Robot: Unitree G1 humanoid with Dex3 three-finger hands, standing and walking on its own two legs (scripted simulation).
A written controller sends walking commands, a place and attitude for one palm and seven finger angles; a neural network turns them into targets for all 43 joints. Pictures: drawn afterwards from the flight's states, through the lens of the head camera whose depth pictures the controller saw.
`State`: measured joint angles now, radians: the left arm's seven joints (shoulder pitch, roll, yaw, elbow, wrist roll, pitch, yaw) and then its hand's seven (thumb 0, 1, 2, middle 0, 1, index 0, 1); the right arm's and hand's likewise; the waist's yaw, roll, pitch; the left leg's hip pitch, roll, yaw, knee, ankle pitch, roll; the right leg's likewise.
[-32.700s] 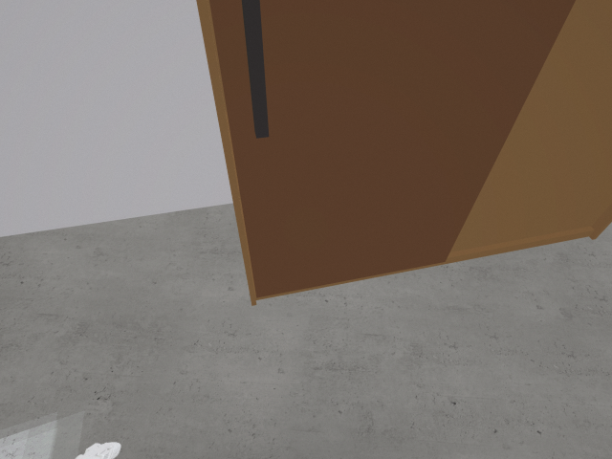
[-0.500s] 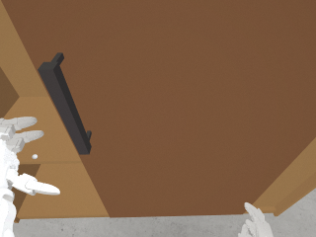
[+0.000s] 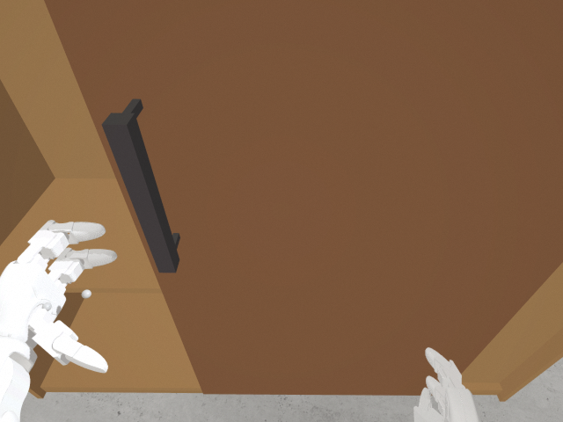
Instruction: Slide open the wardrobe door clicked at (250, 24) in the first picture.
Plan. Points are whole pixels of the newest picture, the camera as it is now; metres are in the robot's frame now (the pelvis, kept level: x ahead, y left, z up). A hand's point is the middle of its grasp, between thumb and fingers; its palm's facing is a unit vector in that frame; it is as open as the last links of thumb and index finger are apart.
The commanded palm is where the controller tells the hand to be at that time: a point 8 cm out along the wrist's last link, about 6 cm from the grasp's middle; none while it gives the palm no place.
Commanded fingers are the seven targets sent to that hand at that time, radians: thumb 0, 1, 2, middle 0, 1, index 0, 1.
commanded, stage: draw the hand back to the body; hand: left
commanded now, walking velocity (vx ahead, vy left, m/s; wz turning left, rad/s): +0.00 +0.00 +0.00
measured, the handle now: (153, 195) +0.35 +0.24 +0.17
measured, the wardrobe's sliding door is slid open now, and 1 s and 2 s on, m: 0.53 0.53 0.53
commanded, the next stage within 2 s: step back with the hand held close in 1.40 s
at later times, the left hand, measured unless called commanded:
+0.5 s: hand (65, 287) +0.19 +0.28 +0.16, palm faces +0.44 -0.84 -0.32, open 13.8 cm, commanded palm +0.15 +0.31 +0.17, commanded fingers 0.00 -0.01 0.46 -0.23 -0.83 -0.23 -0.83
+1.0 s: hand (90, 251) +0.23 +0.26 +0.18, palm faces +0.42 -0.83 -0.37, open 9.0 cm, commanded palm +0.19 +0.30 +0.19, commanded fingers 0.00 0.90 0.90 -0.20 -0.30 -0.20 -0.30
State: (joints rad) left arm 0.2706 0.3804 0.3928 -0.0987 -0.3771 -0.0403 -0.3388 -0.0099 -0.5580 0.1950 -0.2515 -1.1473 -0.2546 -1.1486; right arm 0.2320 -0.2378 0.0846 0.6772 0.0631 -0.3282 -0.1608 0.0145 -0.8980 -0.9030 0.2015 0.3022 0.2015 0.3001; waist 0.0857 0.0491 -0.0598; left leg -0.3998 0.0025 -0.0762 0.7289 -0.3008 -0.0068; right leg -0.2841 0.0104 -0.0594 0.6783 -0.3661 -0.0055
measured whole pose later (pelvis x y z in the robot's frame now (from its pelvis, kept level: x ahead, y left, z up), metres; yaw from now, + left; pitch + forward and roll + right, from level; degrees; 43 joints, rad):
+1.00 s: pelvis +0.03 +0.00 +0.02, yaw -3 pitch -5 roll +0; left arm 0.46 0.35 0.33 -0.40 -0.07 -0.09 0.10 0.01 0.54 0.73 -0.22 -0.50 -0.22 -0.50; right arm 0.20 -0.23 0.02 0.66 0.00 -0.16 -0.09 0.01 -0.90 -0.90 0.20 0.30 0.20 0.30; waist 0.09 0.04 0.00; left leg -0.15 0.00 -0.01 0.47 -0.24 0.00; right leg -0.07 0.00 0.00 0.45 -0.29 0.01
